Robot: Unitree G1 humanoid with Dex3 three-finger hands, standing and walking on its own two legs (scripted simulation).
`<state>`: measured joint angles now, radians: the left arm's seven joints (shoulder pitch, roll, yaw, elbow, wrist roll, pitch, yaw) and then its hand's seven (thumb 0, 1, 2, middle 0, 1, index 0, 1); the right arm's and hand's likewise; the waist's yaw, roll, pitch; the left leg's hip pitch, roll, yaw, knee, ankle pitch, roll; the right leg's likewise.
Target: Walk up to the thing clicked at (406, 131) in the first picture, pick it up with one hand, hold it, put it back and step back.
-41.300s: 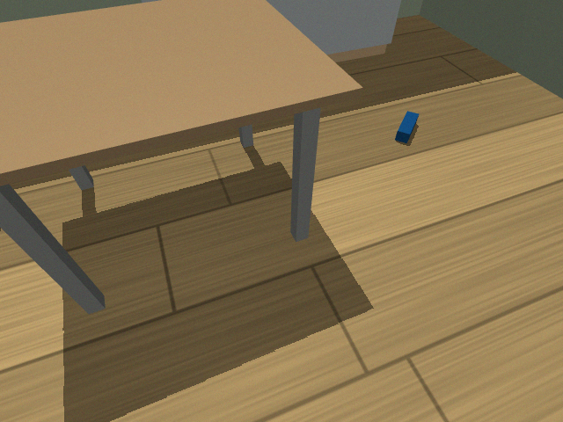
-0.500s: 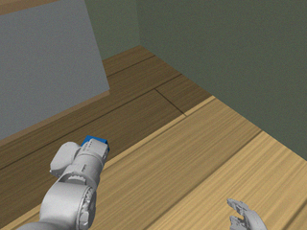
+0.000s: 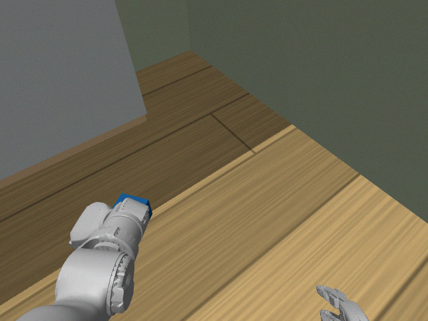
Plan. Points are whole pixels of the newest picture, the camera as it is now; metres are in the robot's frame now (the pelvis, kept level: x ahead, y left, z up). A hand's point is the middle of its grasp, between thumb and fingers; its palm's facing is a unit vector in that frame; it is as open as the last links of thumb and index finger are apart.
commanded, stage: crouch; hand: left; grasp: from above
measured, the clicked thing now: (114, 244) +0.31 +0.24 -0.10
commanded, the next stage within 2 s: lower in 1.84 s
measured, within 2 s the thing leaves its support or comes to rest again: neither
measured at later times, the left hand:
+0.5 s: hand (138, 266) +0.32 +0.24 -0.31, palm faces -0.06 -0.48 -0.87, open 10.0 cm
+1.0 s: hand (151, 266) +0.36 +0.23 -0.45, palm faces -0.07 -0.49 -0.87, open 9.9 cm
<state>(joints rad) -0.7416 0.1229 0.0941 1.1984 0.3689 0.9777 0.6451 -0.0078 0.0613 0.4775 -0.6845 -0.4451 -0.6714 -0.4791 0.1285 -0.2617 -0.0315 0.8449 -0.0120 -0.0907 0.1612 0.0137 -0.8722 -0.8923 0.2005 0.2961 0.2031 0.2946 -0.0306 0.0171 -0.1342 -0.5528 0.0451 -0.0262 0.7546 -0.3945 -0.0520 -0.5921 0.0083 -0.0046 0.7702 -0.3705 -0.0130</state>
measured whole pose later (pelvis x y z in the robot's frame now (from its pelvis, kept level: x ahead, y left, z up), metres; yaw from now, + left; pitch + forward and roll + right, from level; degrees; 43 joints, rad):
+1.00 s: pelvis -0.09 +0.02 -0.31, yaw -2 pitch +39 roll -2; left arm -1.15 0.43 0.40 1.58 0.43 0.62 0.82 -0.01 0.01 0.48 -0.78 -0.34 -0.77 -0.37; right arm 0.16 -0.29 0.02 0.85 -0.14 -0.09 0.22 0.01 -0.91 -0.91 0.20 0.30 0.20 0.29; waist -0.24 0.04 -0.22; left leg -2.04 0.02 -0.07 2.07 -0.72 -0.05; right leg -2.07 0.01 0.00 2.02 -0.63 0.02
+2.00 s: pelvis -0.11 +0.03 -0.41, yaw -5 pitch +32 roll -7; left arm -1.29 0.66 0.50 1.74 0.54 0.56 0.83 -0.01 -0.02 0.53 -0.76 -0.40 -0.74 -0.44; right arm 0.13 -0.37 0.02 0.93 -0.20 -0.20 0.36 0.01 -0.92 -0.91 0.20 0.30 0.20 0.29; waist -0.31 0.04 0.03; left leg -2.28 -0.02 -0.15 2.40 -0.69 -0.04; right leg -2.26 0.01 -0.04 2.28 -0.59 0.05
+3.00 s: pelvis -0.10 +0.04 -0.43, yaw -7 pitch +28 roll -11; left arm -1.29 0.80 0.48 1.72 0.36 0.48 0.93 -0.01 0.01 0.52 -0.74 -0.40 -0.73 -0.44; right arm 0.05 -0.41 0.20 0.77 -0.22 -0.21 0.51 0.00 -0.92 -0.91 0.20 0.30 0.20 0.29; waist -0.38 -0.05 0.27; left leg -2.26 -0.04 -0.21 2.51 -0.75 -0.04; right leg -2.21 0.01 -0.10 2.34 -0.63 0.06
